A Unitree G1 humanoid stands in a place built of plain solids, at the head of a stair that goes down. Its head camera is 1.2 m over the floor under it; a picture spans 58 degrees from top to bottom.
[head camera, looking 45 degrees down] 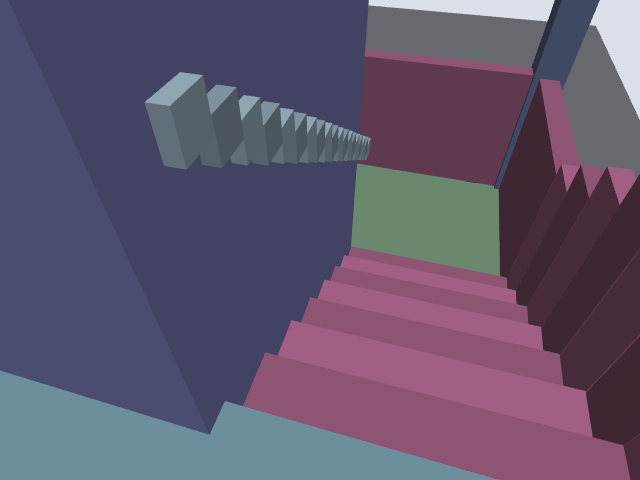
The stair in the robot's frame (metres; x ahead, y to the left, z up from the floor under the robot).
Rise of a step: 0.18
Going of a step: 0.27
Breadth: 1.17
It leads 16 degrees to the right of straight ahead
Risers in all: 8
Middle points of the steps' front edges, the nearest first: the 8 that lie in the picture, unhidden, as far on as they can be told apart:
0.39 -0.29 0.00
0.65 -0.37 -0.18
0.91 -0.44 -0.35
1.17 -0.51 -0.53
1.43 -0.59 -0.70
1.68 -0.66 -0.88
1.94 -0.73 -1.05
2.20 -0.81 -1.23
